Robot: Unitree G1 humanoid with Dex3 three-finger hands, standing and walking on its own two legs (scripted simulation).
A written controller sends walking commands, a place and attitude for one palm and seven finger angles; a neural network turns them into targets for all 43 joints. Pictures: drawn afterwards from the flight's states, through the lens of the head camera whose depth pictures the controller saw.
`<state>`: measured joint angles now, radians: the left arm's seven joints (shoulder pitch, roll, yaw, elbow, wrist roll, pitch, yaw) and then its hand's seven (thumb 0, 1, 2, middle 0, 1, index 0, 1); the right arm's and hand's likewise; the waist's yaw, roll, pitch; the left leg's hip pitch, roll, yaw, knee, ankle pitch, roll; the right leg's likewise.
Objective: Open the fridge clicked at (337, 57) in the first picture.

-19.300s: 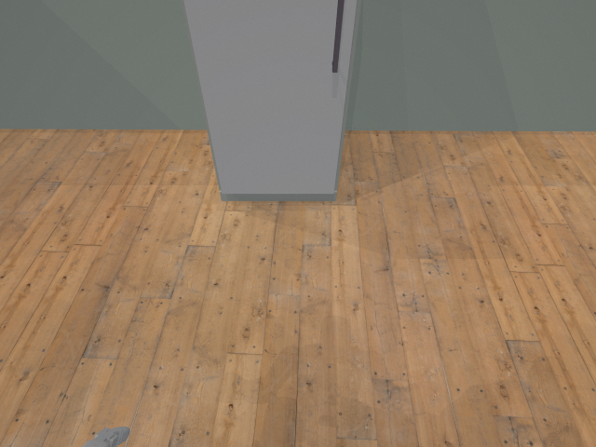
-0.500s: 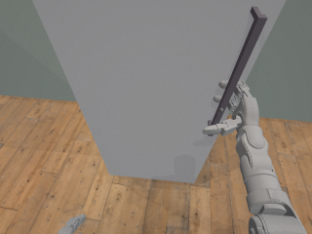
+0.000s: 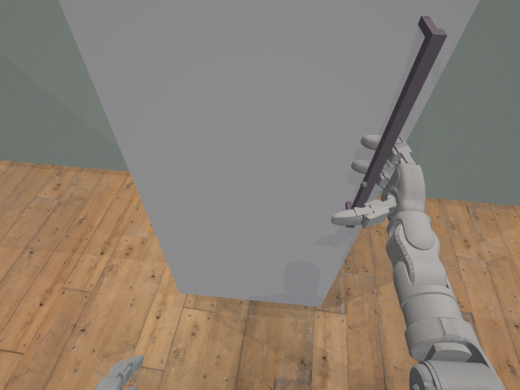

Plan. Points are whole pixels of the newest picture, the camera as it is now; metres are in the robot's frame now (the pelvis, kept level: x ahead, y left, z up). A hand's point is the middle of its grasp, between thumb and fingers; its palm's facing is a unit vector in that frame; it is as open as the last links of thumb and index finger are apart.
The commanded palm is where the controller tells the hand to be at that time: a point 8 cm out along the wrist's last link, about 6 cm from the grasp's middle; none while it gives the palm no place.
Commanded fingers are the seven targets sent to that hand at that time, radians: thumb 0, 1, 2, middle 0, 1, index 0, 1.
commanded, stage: slide the fingers in behind the handle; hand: right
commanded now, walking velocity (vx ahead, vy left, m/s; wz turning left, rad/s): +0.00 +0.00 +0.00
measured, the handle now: (378, 148) +0.48 -0.14 +0.13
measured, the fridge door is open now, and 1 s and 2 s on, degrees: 0 0 0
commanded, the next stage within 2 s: grip the handle and tug to test in 0.12 s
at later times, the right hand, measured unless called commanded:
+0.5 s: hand (364, 184) +0.41 -0.11 +0.11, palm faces -0.01 +1.00 +0.00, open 12.3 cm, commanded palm +0.38 -0.16 +0.11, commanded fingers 0.00 -0.20 -0.60 0.38 1.30 0.38 1.30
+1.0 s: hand (365, 182) +0.42 -0.12 +0.11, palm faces -0.03 +1.00 +0.01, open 5.5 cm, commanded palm +0.38 -0.17 +0.11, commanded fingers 0.00 -0.90 -0.90 0.45 1.40 0.45 1.40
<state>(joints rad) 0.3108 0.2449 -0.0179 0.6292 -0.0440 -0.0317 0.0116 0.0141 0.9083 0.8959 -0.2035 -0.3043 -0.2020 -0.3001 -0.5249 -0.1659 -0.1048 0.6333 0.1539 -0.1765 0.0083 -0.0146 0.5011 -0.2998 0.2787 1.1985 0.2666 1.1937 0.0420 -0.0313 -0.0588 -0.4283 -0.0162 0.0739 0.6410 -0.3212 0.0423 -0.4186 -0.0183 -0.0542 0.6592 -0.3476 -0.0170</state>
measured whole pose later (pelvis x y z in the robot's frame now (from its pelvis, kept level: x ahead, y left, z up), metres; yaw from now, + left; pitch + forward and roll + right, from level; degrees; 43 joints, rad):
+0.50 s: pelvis +0.01 +0.00 +0.00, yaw +0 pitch +6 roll +0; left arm 0.30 0.25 -0.02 0.62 -0.04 -0.03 0.01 0.01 0.91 0.90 -0.20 -0.30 -0.20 -0.30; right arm -0.50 -0.16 -0.10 0.60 0.16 -0.16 0.02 -0.01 0.21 -0.42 0.31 1.24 0.30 1.22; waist 0.04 -0.03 -0.06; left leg -0.41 -0.02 0.07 0.63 -0.33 0.04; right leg -0.40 -0.02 -0.05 0.65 -0.35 -0.02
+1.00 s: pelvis +0.01 -0.01 +0.00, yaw +1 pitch +6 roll +1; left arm 0.31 0.24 -0.02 0.62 -0.04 -0.02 0.01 0.01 0.91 0.90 -0.20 -0.30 -0.20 -0.30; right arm -0.49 -0.17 -0.12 0.59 0.15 -0.15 0.03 0.01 -0.77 -0.84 0.38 1.37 0.38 1.33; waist 0.05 -0.02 -0.07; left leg -0.41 -0.02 0.06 0.62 -0.32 0.03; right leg -0.40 -0.02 -0.07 0.64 -0.36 -0.02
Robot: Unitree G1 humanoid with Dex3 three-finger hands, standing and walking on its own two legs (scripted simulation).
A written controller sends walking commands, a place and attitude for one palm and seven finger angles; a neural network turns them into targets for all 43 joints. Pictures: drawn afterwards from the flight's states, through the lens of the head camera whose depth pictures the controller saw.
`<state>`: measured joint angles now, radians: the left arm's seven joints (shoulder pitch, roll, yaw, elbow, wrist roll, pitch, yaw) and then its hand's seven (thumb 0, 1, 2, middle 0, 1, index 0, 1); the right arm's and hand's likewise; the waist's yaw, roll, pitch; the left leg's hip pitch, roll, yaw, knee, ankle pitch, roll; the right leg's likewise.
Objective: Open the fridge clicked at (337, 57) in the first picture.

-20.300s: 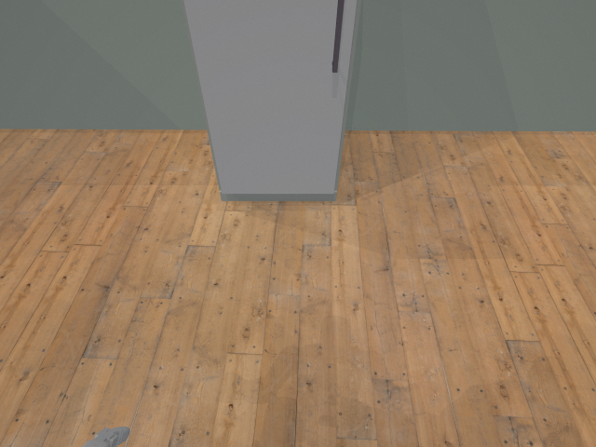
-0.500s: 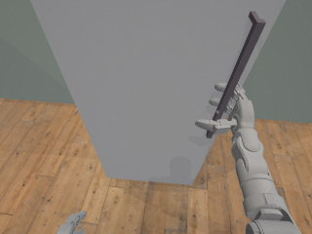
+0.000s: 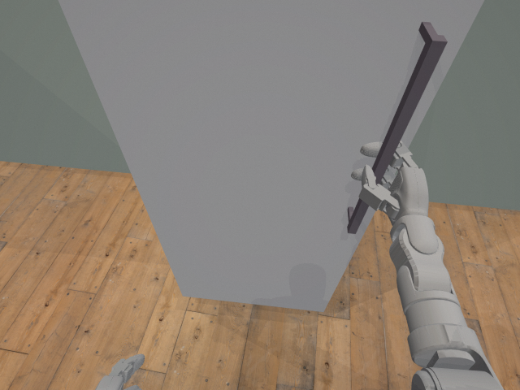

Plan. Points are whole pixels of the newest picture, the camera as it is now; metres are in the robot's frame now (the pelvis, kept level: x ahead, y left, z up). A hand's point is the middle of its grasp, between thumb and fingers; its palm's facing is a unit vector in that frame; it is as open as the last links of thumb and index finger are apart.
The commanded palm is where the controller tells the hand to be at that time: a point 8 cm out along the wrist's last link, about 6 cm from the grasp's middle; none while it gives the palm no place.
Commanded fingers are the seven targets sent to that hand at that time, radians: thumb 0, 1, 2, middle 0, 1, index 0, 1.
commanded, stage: grip the handle and tug to test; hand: right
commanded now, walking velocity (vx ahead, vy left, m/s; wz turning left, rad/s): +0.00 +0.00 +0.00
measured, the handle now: (380, 154) +0.46 -0.14 +0.13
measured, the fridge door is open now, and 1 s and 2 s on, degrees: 0 0 1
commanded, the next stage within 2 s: pull the door a little, standing still in 0.64 s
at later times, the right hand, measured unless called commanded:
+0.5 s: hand (365, 189) +0.40 -0.11 +0.11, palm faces -0.01 +1.00 +0.01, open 5.6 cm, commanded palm +0.35 -0.16 +0.11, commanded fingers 0.00 -0.90 -0.90 0.45 1.40 0.45 1.40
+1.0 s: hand (365, 190) +0.40 -0.11 +0.11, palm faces -0.01 +1.00 +0.01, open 5.7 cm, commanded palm +0.34 -0.16 +0.11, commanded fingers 0.00 -0.90 -0.90 0.45 1.40 0.45 1.40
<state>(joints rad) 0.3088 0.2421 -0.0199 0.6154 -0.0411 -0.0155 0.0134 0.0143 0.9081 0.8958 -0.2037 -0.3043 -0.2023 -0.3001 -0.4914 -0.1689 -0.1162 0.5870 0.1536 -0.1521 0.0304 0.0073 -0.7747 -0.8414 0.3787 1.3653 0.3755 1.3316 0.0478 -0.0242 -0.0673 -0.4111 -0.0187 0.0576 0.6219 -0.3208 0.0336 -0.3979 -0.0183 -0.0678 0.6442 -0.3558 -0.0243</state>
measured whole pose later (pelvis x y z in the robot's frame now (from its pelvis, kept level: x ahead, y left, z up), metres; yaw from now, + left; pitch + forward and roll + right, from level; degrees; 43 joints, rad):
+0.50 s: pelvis +0.01 +0.00 +0.00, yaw +1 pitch +6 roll +0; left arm 0.31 0.23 -0.01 0.59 -0.04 -0.01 0.00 0.01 0.91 0.90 -0.20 -0.30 -0.20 -0.30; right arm -0.37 -0.15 -0.11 0.42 0.16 -0.08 0.00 0.01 -0.81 -0.82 0.30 1.38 0.31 1.35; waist 0.05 -0.03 -0.08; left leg -0.38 -0.03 0.04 0.60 -0.33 0.03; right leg -0.36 -0.02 -0.09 0.61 -0.37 -0.02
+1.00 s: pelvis +0.05 +0.00 +0.01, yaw +1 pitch +7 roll +0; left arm 0.25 0.22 -0.02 0.54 -0.02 0.04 0.00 0.02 0.91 0.90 -0.20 -0.30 -0.20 -0.30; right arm -0.16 -0.13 -0.07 0.12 0.16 0.04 0.00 0.02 -0.80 -0.84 0.27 1.31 0.30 1.32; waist 0.02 -0.03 -0.08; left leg -0.31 -0.03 0.04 0.56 -0.31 0.03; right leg -0.30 -0.01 -0.06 0.59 -0.34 -0.02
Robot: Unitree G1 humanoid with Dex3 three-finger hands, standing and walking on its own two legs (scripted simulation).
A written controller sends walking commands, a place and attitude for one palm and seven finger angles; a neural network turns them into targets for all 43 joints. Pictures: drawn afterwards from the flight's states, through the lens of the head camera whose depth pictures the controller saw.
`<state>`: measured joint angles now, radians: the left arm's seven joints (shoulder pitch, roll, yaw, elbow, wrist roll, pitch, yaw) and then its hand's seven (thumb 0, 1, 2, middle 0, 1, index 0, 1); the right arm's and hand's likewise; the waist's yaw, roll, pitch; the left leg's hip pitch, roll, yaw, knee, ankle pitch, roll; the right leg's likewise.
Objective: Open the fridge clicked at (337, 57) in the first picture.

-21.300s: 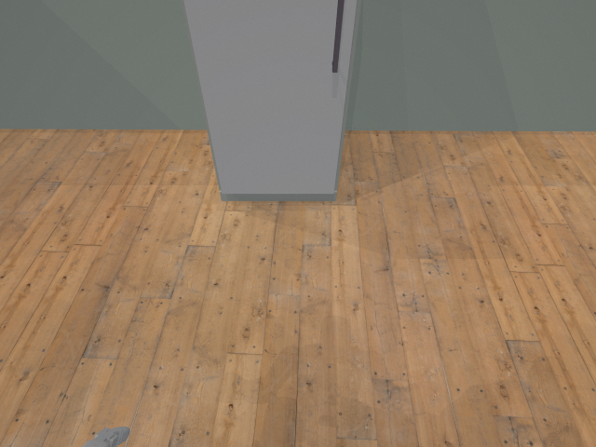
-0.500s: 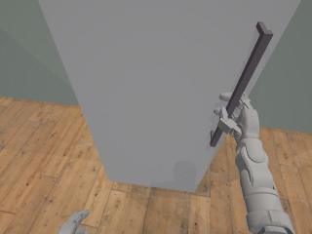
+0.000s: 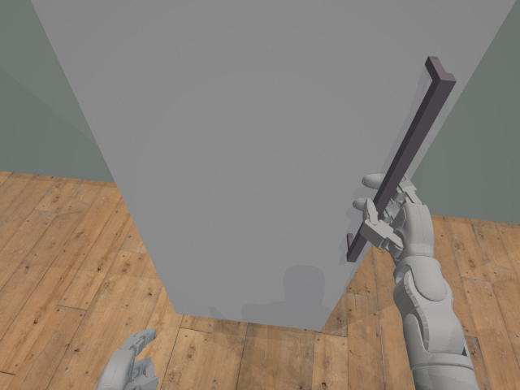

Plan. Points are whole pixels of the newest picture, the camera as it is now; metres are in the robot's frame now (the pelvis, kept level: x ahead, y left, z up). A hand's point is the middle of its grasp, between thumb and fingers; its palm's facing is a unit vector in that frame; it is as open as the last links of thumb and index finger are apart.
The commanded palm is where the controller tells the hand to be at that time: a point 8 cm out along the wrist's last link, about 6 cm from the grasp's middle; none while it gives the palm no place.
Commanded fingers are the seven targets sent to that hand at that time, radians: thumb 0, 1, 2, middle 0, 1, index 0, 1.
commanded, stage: pull the door a little, standing still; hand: right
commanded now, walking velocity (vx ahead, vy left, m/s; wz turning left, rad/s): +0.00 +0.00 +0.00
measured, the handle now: (381, 186) +0.41 -0.15 +0.12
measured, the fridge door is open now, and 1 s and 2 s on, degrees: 0 1 38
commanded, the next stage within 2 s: walk backward, drawing the door open in 0.18 s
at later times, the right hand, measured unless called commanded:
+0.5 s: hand (375, 230) +0.33 -0.13 +0.10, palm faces -0.09 +0.99 -0.13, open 5.9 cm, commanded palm +0.31 -0.19 +0.09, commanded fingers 0.00 -0.90 -0.90 0.45 1.40 0.45 1.40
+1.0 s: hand (362, 223) +0.35 -0.12 +0.10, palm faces +0.20 +0.98 -0.07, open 5.8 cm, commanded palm +0.30 -0.16 +0.09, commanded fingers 0.00 -0.90 -0.90 0.45 1.40 0.45 1.40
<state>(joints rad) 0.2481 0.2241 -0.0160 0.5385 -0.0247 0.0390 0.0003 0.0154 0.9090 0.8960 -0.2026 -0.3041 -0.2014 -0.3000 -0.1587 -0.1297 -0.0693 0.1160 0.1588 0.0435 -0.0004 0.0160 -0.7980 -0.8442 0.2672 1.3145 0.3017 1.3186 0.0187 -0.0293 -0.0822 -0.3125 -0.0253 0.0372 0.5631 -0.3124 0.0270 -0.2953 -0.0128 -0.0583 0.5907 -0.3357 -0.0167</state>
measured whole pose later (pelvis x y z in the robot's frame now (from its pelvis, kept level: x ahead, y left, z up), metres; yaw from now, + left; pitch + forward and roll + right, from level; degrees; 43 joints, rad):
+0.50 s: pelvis +0.10 -0.03 +0.02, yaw -1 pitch +3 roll +3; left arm 0.26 0.28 0.01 0.49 0.01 -0.03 0.05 0.02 0.91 0.90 -0.20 -0.30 -0.20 -0.30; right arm 0.37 -0.20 0.12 -0.37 0.04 -0.09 -0.02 0.01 -0.69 -0.82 0.32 1.28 0.35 1.34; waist 0.02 -0.07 0.08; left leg -0.26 0.00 0.12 0.79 0.00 0.02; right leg -0.29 0.02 0.04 0.64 -0.09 0.00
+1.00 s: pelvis +0.12 +0.03 -0.03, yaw -7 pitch -7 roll -3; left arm 0.11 0.18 -0.03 0.57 0.01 0.00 0.01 0.02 0.91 0.90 -0.21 -0.30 -0.25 -0.33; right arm 0.32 -0.13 0.04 -0.40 0.02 -0.09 -0.13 0.02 -0.79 -0.84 0.45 1.40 0.27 1.35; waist 0.05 0.08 0.15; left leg -0.40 -0.10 0.12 0.41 0.03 0.01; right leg -0.44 0.03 0.01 1.03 -0.51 0.01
